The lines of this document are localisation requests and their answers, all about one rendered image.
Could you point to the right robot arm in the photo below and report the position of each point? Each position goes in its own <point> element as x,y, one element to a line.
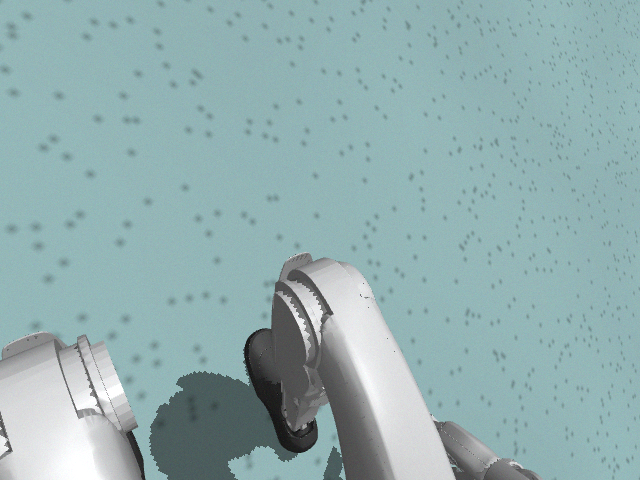
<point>508,469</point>

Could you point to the left robot foot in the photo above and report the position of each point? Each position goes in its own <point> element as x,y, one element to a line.
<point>137,452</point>

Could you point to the right robot foot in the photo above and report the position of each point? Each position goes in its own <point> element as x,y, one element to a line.
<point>267,385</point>

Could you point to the right robot hand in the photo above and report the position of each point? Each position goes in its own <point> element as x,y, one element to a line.
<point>465,451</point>

